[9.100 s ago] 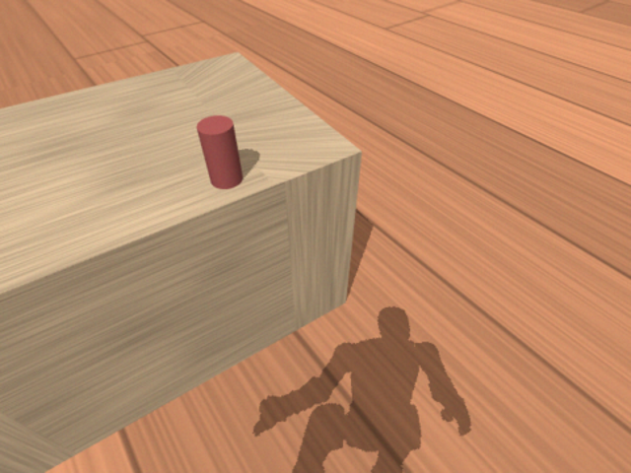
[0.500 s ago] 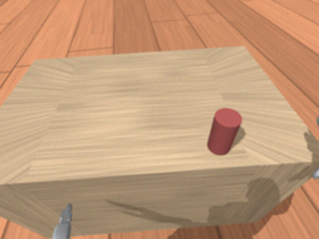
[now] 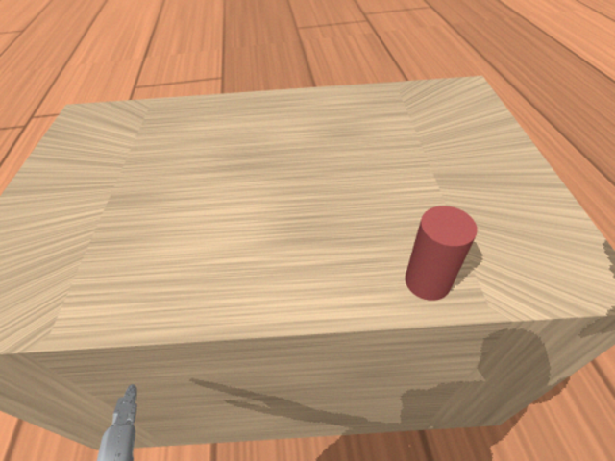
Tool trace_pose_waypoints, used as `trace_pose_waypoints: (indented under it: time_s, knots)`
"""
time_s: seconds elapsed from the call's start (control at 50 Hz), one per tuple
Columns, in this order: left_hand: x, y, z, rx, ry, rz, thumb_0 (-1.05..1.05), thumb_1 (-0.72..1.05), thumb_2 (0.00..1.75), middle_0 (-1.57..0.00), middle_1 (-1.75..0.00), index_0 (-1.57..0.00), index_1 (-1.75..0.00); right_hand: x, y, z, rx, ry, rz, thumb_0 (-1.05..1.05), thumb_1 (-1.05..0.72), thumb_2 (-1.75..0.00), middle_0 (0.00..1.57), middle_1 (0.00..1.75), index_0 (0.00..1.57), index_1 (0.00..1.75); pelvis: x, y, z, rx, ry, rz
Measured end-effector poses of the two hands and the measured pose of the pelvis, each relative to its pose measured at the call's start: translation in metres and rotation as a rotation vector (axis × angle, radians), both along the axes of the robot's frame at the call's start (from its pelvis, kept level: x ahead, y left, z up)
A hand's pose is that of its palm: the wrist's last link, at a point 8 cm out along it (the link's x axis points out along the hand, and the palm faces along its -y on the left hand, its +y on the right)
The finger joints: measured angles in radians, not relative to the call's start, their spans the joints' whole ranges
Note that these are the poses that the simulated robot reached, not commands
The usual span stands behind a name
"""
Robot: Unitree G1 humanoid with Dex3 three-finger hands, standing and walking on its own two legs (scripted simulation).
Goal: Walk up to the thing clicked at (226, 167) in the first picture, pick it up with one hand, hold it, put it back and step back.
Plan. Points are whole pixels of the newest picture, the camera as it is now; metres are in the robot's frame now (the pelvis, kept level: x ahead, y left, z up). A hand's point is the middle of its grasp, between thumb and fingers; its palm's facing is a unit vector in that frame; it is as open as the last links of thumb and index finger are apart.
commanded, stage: go down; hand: right
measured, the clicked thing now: (437, 255) +0.42 -0.17 +0.01
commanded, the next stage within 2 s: approach in 1.46 s
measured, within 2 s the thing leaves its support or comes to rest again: neither
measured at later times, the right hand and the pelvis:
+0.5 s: hand out of the picture +0.36 -0.37 +0.12, palm faces +0.11 +0.99 +0.01, open 17.5 cm; pelvis +0.00 +0.00 -0.01, yaw +0 degrees
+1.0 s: hand out of the picture +0.35 -0.37 +0.11, palm faces +0.12 +0.99 +0.01, open 17.5 cm; pelvis +0.00 +0.00 -0.01, yaw +0 degrees
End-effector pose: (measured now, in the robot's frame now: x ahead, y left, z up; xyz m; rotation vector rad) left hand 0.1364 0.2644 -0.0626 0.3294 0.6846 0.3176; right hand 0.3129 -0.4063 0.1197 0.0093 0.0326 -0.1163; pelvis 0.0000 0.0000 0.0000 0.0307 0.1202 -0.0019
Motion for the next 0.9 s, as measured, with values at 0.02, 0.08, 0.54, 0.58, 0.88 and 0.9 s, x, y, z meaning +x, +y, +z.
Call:
trace_pose_waypoints:
  time_s: [0.02, 0.08, 0.54, 0.58, 0.88, 0.9]
  knots:
    - [0.001, 0.0, 0.001, 0.001, -0.004, 0.001, -0.01, -0.54, 0.06, -0.06, -0.06, -0.06, -0.06, 0.001, -0.001, 0.0, 0.001, 0.001, 0.0, -0.02, 0.57, -0.04, 0.05, 0.05, 0.05, 0.05, 0.001, 0.0, 0.0, 0.0, 0.001, 0.0]
    - [0.002, 0.0, 0.0, 0.004, -0.005, 0.0, -0.01, -0.54, 0.06, -0.06, -0.06, -0.06, -0.06, 0.003, -0.003, 0.0, 0.004, 0.002, -0.002, -0.02, 0.56, -0.04, 0.05, 0.05, 0.05, 0.05, 0.002, 0.0, -0.001, 0.001, 0.006, 0.0]
    - [-0.005, -0.004, -0.001, 0.011, -0.012, -0.016, -0.01, -0.53, 0.06, -0.06, -0.05, -0.06, -0.05, 0.017, -0.011, -0.002, 0.006, 0.006, 0.003, -0.02, 0.55, -0.05, 0.05, 0.05, 0.05, 0.05, -0.003, -0.002, -0.009, 0.008, 0.041, 0.006]
    - [-0.007, -0.006, -0.002, 0.008, -0.013, -0.018, -0.01, -0.53, 0.06, -0.06, -0.06, -0.06, -0.05, 0.016, -0.012, -0.004, 0.009, 0.009, -0.001, -0.02, 0.55, -0.05, 0.05, 0.05, 0.05, 0.05, -0.003, -0.002, -0.01, 0.009, 0.043, 0.006]
    - [-0.004, -0.008, 0.001, 0.007, -0.043, -0.032, -0.01, -0.53, 0.05, -0.06, -0.06, -0.06, -0.05, 0.011, -0.013, 0.0, 0.004, -0.001, 0.002, -0.02, 0.55, -0.05, 0.05, 0.05, 0.05, 0.05, -0.005, -0.002, -0.011, 0.01, 0.038, 0.003]
    - [-0.004, -0.008, 0.002, 0.007, -0.048, -0.034, -0.01, -0.53, 0.05, -0.06, -0.06, -0.06, -0.05, 0.011, -0.013, -0.001, 0.004, 0.001, 0.001, -0.02, 0.55, -0.05, 0.05, 0.05, 0.05, 0.05, -0.005, -0.002, -0.011, 0.01, 0.038, 0.003]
